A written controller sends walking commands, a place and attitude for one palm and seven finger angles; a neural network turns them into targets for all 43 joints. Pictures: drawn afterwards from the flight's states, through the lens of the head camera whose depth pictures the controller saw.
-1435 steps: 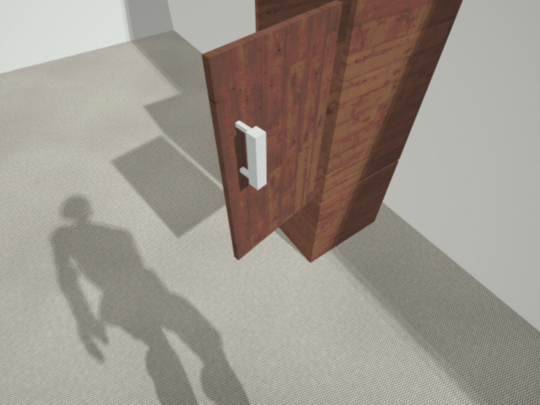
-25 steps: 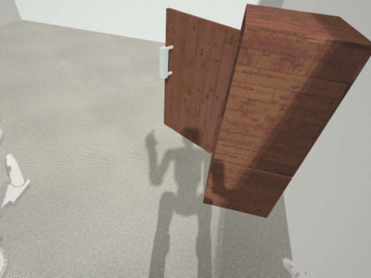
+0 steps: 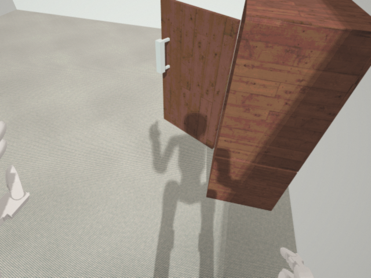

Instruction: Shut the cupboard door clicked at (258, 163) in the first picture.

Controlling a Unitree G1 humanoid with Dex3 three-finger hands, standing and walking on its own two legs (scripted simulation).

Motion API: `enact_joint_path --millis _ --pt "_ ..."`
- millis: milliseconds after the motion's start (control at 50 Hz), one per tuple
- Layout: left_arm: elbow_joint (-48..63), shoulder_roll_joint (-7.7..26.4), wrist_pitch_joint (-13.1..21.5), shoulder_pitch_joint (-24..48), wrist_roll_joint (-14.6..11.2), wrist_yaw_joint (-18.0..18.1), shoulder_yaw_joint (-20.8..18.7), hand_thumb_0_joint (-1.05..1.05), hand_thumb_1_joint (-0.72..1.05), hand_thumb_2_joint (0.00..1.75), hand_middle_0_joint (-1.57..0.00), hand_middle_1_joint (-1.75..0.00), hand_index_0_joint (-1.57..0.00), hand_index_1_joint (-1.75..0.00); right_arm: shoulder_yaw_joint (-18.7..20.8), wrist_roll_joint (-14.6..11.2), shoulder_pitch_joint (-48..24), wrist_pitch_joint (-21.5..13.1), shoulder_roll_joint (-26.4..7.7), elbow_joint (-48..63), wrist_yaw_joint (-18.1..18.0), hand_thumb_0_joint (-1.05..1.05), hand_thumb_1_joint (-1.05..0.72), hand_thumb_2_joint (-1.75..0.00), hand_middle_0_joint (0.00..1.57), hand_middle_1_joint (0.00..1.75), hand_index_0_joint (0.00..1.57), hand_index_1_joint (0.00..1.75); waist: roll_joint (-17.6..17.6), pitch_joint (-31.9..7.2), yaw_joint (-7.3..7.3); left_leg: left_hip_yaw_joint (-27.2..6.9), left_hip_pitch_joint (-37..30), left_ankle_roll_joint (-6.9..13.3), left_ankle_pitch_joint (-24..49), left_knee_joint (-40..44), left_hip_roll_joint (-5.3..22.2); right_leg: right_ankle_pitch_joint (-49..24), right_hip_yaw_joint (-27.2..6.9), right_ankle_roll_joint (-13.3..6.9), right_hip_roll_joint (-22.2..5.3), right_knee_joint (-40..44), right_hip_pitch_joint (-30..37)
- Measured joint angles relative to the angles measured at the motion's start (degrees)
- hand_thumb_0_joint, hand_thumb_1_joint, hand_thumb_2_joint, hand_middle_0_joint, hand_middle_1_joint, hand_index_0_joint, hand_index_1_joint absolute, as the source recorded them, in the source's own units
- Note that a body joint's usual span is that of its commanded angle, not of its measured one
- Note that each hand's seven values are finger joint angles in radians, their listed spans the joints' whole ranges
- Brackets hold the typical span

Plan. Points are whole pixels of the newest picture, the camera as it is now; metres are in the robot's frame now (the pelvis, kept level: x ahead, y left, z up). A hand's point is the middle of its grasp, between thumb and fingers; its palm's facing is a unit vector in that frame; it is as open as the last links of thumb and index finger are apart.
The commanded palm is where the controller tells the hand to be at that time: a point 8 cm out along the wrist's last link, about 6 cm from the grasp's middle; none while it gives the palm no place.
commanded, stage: stop stepping back and stand still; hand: left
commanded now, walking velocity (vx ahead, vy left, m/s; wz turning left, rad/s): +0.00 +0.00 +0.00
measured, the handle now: (164, 55) +0.94 +0.13 +0.05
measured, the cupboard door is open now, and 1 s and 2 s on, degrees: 61 61 61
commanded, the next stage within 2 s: let the arm hang, fingers relaxed in 0.20 s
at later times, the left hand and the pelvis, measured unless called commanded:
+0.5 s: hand out of the picture +0.14 +0.22 -0.10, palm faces +0.03 -0.95 -0.32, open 7.4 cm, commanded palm none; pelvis -0.02 +0.01 -0.01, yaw +1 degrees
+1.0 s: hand out of the picture -0.08 +0.20 -0.16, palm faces +0.05 -0.97 -0.22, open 7.4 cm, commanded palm none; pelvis -0.02 +0.01 +0.01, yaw +0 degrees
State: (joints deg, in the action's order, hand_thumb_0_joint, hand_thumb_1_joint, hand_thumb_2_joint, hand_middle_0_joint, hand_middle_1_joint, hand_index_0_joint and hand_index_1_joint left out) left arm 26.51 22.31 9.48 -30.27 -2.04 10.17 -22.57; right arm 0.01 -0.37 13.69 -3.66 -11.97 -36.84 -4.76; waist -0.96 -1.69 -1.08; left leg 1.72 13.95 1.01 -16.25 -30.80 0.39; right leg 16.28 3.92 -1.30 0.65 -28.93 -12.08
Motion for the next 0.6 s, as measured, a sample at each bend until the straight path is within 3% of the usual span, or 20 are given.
enact_joint_path --millis 120,300,340,400,480,560,600 --pt "0.5 2.2 1.4 -1.0 -0.6 -0.5 -1.4 0.02 0.89 0.9 -0.21 -0.3 -0.21 -0.3 -0.2 -0.6 -2.1 0.0 0.4 2.8 0.7 0.01 -0.91 -0.9 0.2 0.3 0.2 0.3 0.9 0.3 -0.35 0.1 0.0 -0.3 0.1 0.9 0.6 -1.0 -0.2 -0.2 0.6 2.2 0.4" --pt "-1.1 0.5 -0.1 -2.3 -1.1 -0.8 0.5 0.02 0.89 0.9 -0.21 -0.3 -0.21 -0.3 -0.8 -0.9 -1.9 1.5 0.6 3.1 0.4 0.01 -0.91 -0.9 0.2 0.3 0.2 0.3 2.0 -0.3 0.59 0.0 -0.1 -0.4 0.4 1.4 0.5 -1.0 0.0 -0.2 0.6 2.6 0.6" --pt "-8.7 0.5 0.3 2.0 0.5 -2.9 4.4 0.01 0.89 0.9 -0.21 -0.3 -0.2 -0.3 0.0 -1.0 -2.1 -0.8 -0.7 0.2 2.7 0.01 -0.91 -0.9 0.2 0.3 0.2 0.3 3.1 -0.7 1.46 -0.6 1.5 -0.3 0.2 -0.1 0.2 -0.7 0.6 -0.2 0.2 1.2 -0.7" --pt "-28.5 -1.8 -5.7 10.3 2.5 -7.2 12.5 0.01 0.9 0.9 -0.2 -0.3 -0.2 -0.3 0.1 0.1 -3.9 0.6 -3.9 -4.6 5.0 0.0 -0.91 -0.9 0.2 0.3 0.2 0.3 5.3 -1.2 2.25 -0.8 3.5 0.3 -0.1 -2.2 -0.6 0.4 0.9 0.1 -0.7 -1.9 -2.9" --pt "-53.3 -6.6 -11.7 15.2 3.2 -9.4 19.9 0.01 0.9 0.9 -0.2 -0.3 -0.19 -0.3 0.0 1.1 -4.5 3.4 -4.2 -8.0 5.3 0.0 -0.91 -0.9 0.2 0.3 0.2 0.3 4.6 0.2 0.45 -0.4 4.0 0.7 0.1 -3.0 -1.5 1.2 0.5 0.2 -1.7 -4.6 -4.4" --pt "-69.6 -11.7 -13.6 15.1 2.9 -9.9 24.0 0.02 0.91 0.9 -0.2 -0.29 -0.19 -0.3 -1.0 1.5 -1.8 4.7 -2.1 -12.0 5.1 0.0 -0.91 -0.9 0.2 0.3 0.2 0.3 0.9 2.5 -0.88 -0.2 2.5 0.6 1.1 -1.4 -1.6 0.4 0.4 0.3 -1.7 -3.6 -3.2" --pt "-74.6 -13.2 -12.9 14.7 2.0 -8.6 22.5 0.0 0.95 0.9 -0.2 -0.3 -0.2 -0.3 -1.3 1.5 0.3 5.0 -0.9 -14.9 4.7 0.0 -0.91 -0.9 0.2 0.3 0.2 0.3 -0.5 3.4 -0.62 -0.7 1.9 0.5 1.9 -0.2 -1.2 -0.7 0.8 0.2 -1.2 -1.5 -2.1"
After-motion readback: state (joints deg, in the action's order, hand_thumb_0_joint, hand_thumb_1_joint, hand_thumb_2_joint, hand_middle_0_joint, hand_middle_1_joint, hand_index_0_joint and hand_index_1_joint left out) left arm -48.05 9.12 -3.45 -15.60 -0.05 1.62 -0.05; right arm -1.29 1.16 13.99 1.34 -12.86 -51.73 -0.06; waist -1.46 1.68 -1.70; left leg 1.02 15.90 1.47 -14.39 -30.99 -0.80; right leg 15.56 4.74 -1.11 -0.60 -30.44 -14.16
